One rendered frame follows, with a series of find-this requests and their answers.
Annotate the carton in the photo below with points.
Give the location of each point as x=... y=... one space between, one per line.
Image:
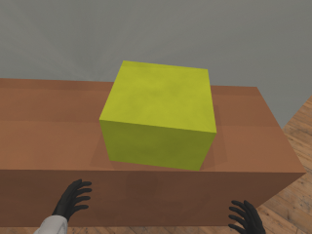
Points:
x=159 y=115

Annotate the robot left forearm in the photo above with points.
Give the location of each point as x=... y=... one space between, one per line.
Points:
x=54 y=224

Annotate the pedestal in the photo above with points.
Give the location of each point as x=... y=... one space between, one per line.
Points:
x=50 y=136

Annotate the robot left hand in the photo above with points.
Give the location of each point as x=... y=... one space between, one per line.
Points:
x=66 y=204

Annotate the robot right hand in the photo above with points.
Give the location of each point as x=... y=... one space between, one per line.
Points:
x=251 y=222

